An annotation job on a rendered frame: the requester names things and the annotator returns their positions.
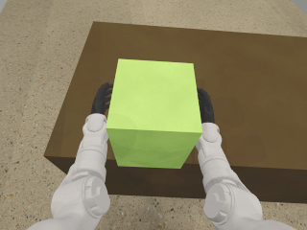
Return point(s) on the right robot upper arm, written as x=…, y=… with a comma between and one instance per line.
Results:
x=231, y=208

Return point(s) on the pedestal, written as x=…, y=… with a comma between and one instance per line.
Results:
x=257, y=84

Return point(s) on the carton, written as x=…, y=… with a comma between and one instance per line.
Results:
x=154, y=118

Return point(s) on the robot right forearm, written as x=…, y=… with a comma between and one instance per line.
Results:
x=213, y=163

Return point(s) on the robot left forearm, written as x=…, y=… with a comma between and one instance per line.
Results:
x=92, y=152

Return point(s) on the robot left hand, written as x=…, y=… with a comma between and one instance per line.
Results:
x=99, y=105

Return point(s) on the left robot upper arm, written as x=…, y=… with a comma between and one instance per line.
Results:
x=78, y=205

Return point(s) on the robot right hand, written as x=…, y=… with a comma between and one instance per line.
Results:
x=206, y=107

